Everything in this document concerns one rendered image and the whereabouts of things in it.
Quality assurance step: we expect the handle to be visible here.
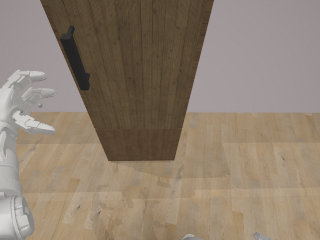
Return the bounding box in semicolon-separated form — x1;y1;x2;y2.
60;26;90;91

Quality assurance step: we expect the robot left upper arm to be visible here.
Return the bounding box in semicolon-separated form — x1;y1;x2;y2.
0;195;35;240

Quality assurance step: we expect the robot left hand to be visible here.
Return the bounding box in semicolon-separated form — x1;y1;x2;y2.
0;70;57;135

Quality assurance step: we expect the robot left forearm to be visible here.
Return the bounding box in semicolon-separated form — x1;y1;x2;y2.
0;121;23;200

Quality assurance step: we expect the cupboard door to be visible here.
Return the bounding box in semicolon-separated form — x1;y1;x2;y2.
45;0;208;129

